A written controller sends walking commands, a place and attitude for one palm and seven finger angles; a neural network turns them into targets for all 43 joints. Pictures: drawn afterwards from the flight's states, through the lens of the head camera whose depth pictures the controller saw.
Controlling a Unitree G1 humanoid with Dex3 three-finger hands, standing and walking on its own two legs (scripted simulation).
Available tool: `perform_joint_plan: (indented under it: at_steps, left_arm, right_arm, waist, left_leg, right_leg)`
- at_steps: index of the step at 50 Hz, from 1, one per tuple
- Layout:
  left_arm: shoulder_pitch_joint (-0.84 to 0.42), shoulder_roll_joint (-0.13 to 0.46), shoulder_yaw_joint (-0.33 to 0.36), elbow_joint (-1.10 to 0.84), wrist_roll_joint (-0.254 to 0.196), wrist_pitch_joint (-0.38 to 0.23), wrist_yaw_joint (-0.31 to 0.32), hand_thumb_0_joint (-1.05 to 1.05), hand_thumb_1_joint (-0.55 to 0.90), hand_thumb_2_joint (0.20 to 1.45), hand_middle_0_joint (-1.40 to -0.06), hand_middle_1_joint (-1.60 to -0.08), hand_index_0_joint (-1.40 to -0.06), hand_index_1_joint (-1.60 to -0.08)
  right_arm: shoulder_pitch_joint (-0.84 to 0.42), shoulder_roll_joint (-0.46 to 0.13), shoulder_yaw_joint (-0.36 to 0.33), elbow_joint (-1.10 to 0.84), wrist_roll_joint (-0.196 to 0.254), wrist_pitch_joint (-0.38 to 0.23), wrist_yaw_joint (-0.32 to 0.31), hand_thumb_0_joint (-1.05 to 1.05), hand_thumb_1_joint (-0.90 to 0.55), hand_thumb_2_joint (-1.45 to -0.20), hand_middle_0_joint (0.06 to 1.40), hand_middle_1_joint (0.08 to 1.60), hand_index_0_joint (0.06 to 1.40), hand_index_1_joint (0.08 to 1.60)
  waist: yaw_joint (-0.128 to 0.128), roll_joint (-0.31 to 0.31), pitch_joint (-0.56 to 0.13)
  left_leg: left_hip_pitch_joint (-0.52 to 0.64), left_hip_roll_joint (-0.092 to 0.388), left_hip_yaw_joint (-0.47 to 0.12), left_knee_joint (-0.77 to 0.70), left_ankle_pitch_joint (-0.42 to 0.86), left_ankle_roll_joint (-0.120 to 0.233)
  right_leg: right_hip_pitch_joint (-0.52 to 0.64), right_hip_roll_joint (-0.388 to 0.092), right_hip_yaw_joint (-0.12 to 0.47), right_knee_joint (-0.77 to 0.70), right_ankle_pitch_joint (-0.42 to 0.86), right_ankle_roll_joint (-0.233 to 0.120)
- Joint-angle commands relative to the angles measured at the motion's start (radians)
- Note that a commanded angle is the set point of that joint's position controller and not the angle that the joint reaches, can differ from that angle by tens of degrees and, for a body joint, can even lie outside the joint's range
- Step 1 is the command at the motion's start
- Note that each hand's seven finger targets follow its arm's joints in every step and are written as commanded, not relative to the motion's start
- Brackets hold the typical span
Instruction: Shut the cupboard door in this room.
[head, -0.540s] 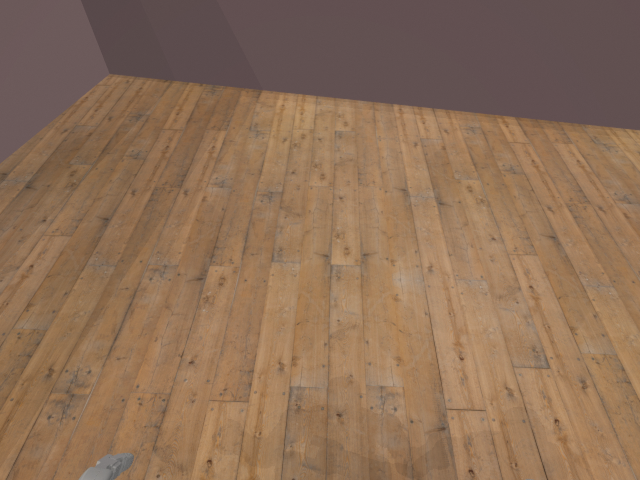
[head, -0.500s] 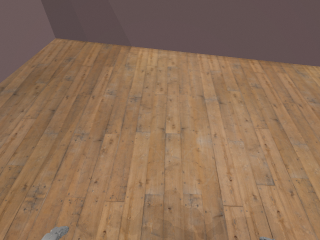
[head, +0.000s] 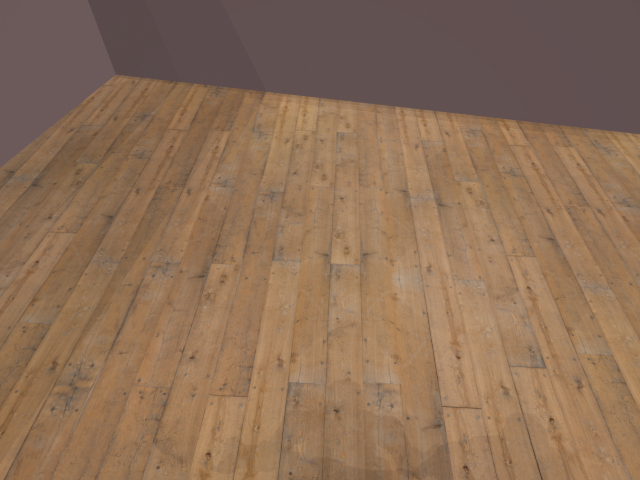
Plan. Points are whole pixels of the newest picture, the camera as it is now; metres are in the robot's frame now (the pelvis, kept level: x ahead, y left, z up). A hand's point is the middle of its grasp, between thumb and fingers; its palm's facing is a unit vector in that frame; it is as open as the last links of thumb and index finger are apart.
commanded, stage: stand and wait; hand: left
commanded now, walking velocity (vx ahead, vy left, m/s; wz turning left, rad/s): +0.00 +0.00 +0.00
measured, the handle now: out of the picture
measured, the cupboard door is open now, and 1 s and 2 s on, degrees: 88 88 88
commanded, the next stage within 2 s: turn or walk to find it in 0.36 s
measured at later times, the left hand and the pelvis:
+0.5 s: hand out of the picture +0.06 +0.24 -0.15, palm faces -0.02 -0.94 -0.33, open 7.4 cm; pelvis -0.02 -0.01 +0.00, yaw +1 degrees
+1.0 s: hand out of the picture +0.00 +0.23 -0.18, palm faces +0.17 -0.96 -0.22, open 7.4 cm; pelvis -0.03 +0.02 +0.00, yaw +11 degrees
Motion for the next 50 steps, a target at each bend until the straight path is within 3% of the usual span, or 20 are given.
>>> perform_joint_plan:
  at_steps: [1, 11, 20, 26, 28, 30, 32, 34, 35, 36, 37, 38, 39, 40, 42, 43, 47, 50]
  left_arm:
    - [-0.067, 0.208, 0.046, -0.059, -0.002, -0.031, 0.013, 0.000, 0.900, 0.900, -0.200, -0.300, -0.200, -0.300]
    - [-0.069, 0.211, 0.044, -0.037, 0.000, -0.029, 0.009, 0.000, 0.900, 0.900, -0.200, -0.300, -0.200, -0.300]
    - [-0.069, 0.213, 0.048, -0.040, 0.000, -0.031, 0.011, 0.000, 0.900, 0.900, -0.200, -0.300, -0.200, -0.300]
    - [0.005, 0.107, 0.035, -0.048, 0.000, 0.005, 0.025, 0.000, 0.900, 0.900, -0.200, -0.300, -0.200, -0.300]
    - [0.016, 0.115, 0.042, -0.063, 0.001, 0.012, 0.029, 0.000, 0.900, 0.900, -0.200, -0.300, -0.200, -0.300]
    - [0.024, 0.133, 0.051, -0.084, 0.004, 0.014, 0.031, 0.000, 0.900, 0.900, -0.200, -0.300, -0.200, -0.300]
    - [0.023, 0.142, 0.059, -0.111, 0.007, 0.015, 0.035, 0.000, 0.900, 0.900, -0.200, -0.300, -0.200, -0.300]
    - [0.011, 0.135, 0.065, -0.134, 0.012, 0.013, 0.040, 0.000, 0.900, 0.900, -0.200, -0.300, -0.200, -0.300]
    - [0.001, 0.130, 0.066, -0.143, 0.014, 0.014, 0.041, 0.000, 0.900, 0.900, -0.200, -0.300, -0.200, -0.300]
    - [-0.005, 0.123, 0.068, -0.152, 0.013, 0.015, 0.041, 0.000, 0.900, 0.900, -0.200, -0.300, -0.200, -0.300]
    - [0.004, 0.100, 0.068, -0.162, 0.008, 0.021, 0.038, 0.000, 0.900, 0.900, -0.200, -0.300, -0.200, -0.300]
    - [0.010, 0.042, 0.059, -0.179, 0.001, 0.027, 0.032, 0.000, 0.900, 0.900, -0.200, -0.300, -0.200, -0.300]
    - [-0.035, 0.022, 0.055, -0.195, 0.003, 0.030, 0.038, 0.000, 0.900, 0.900, -0.200, -0.300, -0.200, -0.300]
    - [-0.029, 0.037, 0.062, -0.185, 0.007, 0.038, 0.041, 0.000, 0.900, 0.900, -0.200, -0.300, -0.200, -0.300]
    - [-0.001, 0.021, 0.072, -0.171, 0.009, 0.034, 0.032, 0.000, 0.900, 0.900, -0.200, -0.300, -0.200, -0.300]
    - [0.010, 0.016, 0.071, -0.163, 0.010, 0.030, 0.026, 0.000, 0.900, 0.900, -0.200, -0.300, -0.200, -0.300]
    - [0.014, -0.026, 0.072, -0.162, 0.005, 0.026, 0.025, 0.000, 0.900, 0.900, -0.200, -0.300, -0.200, -0.300]
    - [-0.006, -0.035, 0.075, -0.175, 0.003, 0.027, 0.026, 0.000, 0.900, 0.900, -0.200, -0.300, -0.200, -0.300]
  right_arm:
    - [-0.070, -0.204, -0.045, -0.056, 0.004, -0.031, -0.011, 0.000, -0.900, -0.900, 0.200, 0.300, 0.200, 0.300]
    - [-0.054, -0.208, -0.042, -0.027, 0.004, -0.028, -0.007, 0.000, -0.900, -0.900, 0.200, 0.300, 0.200, 0.300]
    - [-0.042, -0.207, -0.043, -0.024, 0.003, -0.028, -0.004, 0.000, -0.900, -0.900, 0.200, 0.300, 0.200, 0.300]
    - [0.012, -0.081, -0.022, -0.039, 0.000, 0.006, 0.001, 0.000, -0.900, -0.900, 0.200, 0.300, 0.200, 0.300]
    - [0.028, -0.074, -0.026, -0.055, -0.001, 0.016, 0.003, 0.000, -0.900, -0.900, 0.200, 0.300, 0.200, 0.300]
    - [0.043, -0.065, -0.035, -0.071, 0.000, 0.025, 0.003, 0.000, -0.900, -0.900, 0.200, 0.300, 0.200, 0.300]
    - [0.067, -0.053, -0.045, -0.087, 0.001, 0.033, 0.003, 0.000, -0.900, -0.900, 0.200, 0.300, 0.200, 0.300]
    - [0.087, -0.040, -0.052, -0.095, 0.001, 0.036, 0.003, 0.000, -0.900, -0.900, 0.200, 0.300, 0.200, 0.300]
    - [0.102, -0.029, -0.055, -0.096, 0.004, 0.035, 0.006, 0.000, -0.900, -0.900, 0.200, 0.300, 0.200, 0.300]
    - [0.129, -0.021, -0.056, -0.093, 0.005, 0.031, 0.009, 0.000, -0.900, -0.900, 0.200, 0.300, 0.200, 0.300]
    - [0.152, -0.037, -0.059, -0.093, 0.002, 0.024, 0.009, 0.000, -0.900, -0.900, 0.200, 0.300, 0.200, 0.300]
    - [0.171, -0.101, -0.072, -0.106, -0.007, 0.017, 0.010, 0.000, -0.900, -0.900, 0.200, 0.300, 0.200, 0.300]
    - [0.193, -0.123, -0.084, -0.101, -0.010, 0.016, 0.001, 0.000, -0.900, -0.900, 0.200, 0.300, 0.200, 0.300]
    - [0.184, -0.119, -0.085, -0.101, -0.006, 0.015, -0.009, 0.000, -0.900, -0.900, 0.200, 0.300, 0.200, 0.300]
    - [0.137, -0.084, -0.082, -0.122, -0.004, 0.012, -0.017, 0.000, -0.900, -0.900, 0.200, 0.300, 0.200, 0.300]
    - [0.130, -0.072, -0.079, -0.126, -0.003, 0.008, -0.019, 0.000, -0.900, -0.900, 0.200, 0.300, 0.200, 0.300]
    - [0.172, -0.047, -0.087, -0.125, -0.003, 0.007, -0.023, 0.000, -0.900, -0.900, 0.200, 0.300, 0.200, 0.300]
    - [0.197, -0.042, -0.093, -0.124, -0.005, 0.013, -0.024, 0.000, -0.900, -0.900, 0.200, 0.300, 0.200, 0.300]
  waist:
    - [-0.004, -0.008, -0.078]
    - [-0.005, -0.019, -0.030]
    - [-0.006, -0.008, -0.052]
    - [0.004, -0.023, -0.028]
    - [0.004, -0.042, -0.033]
    - [0.003, -0.102, -0.049]
    - [-0.003, -0.157, -0.056]
    - [-0.014, -0.188, -0.046]
    - [-0.022, -0.175, -0.047]
    - [-0.033, -0.143, -0.058]
    - [-0.040, -0.037, -0.068]
    - [-0.046, 0.197, -0.056]
    - [-0.064, 0.297, -0.025]
    - [-0.050, 0.237, -0.019]
    - [-0.023, 0.146, -0.033]
    - [-0.017, 0.118, -0.057]
    - [-0.034, 0.126, -0.116]
    - [-0.051, 0.133, -0.119]
  left_leg:
    - [0.017, 0.123, -0.104, -0.075, 0.171, 0.031]
    - [-0.015, 0.120, -0.115, -0.108, 0.055, 0.026]
    - [-0.022, 0.120, -0.120, -0.090, 0.105, 0.025]
    - [-0.132, 0.101, -0.118, -0.008, 0.121, 0.011]
    - [-0.165, 0.081, -0.114, 0.045, 0.112, 0.006]
    - [-0.180, 0.054, -0.080, 0.135, 0.085, -0.002]
    - [-0.182, 0.032, -0.044, 0.246, -0.015, -0.011]
    - [-0.185, 0.036, -0.018, 0.297, -0.144, -0.017]
    - [-0.161, 0.045, -0.006, 0.260, -0.136, -0.019]
    - [-0.116, 0.053, -0.005, 0.175, -0.058, -0.018]
    - [-0.049, 0.098, -0.083, 0.082, 0.097, 0.007]
    - [-0.037, 0.241, -0.336, -0.031, 0.241, 0.084]
    - [-0.067, 0.331, -0.501, -0.156, 0.273, 0.165]
    - [-0.083, 0.328, -0.500, -0.167, 0.244, 0.184]
    - [-0.071, 0.272, -0.416, -0.137, 0.175, 0.173]
    - [-0.040, 0.246, -0.378, -0.118, 0.207, 0.165]
    - [0.062, 0.200, -0.341, -0.087, 0.308, 0.167]
    - [0.076, 0.205, -0.384, -0.089, 0.307, 0.176]
  right_leg:
    - [0.017, -0.105, 0.086, -0.074, 0.157, -0.046]
    - [-0.025, -0.102, 0.105, -0.119, 0.012, -0.045]
    - [-0.011, -0.107, 0.095, -0.102, 0.049, -0.045]
    - [-0.021, -0.134, 0.073, -0.044, 0.046, -0.023]
    - [-0.026, -0.162, 0.087, -0.040, 0.041, -0.037]
    - [-0.040, -0.222, 0.118, -0.061, 0.043, -0.071]
    - [-0.066, -0.283, 0.141, -0.075, 0.075, -0.118]
    - [-0.085, -0.320, 0.129, -0.052, 0.169, -0.154]
    - [-0.094, -0.314, 0.097, -0.021, 0.205, -0.150]
    - [-0.104, -0.293, 0.050, 0.043, 0.217, -0.121]
    - [-0.179, -0.226, -0.019, 0.147, 0.131, -0.064]
    - [-0.282, -0.076, -0.121, 0.335, -0.100, 0.017]
    - [-0.329, -0.008, -0.085, 0.526, -0.363, 0.032]
    - [-0.346, -0.037, 0.006, 0.619, -0.337, 0.023]
    - [-0.367, -0.052, 0.017, 0.673, -0.248, 0.023]
    - [-0.377, -0.050, 0.011, 0.677, -0.214, 0.030]
    - [-0.370, -0.032, -0.008, 0.596, -0.198, 0.049]
    - [-0.352, -0.022, -0.005, 0.525, -0.225, 0.055]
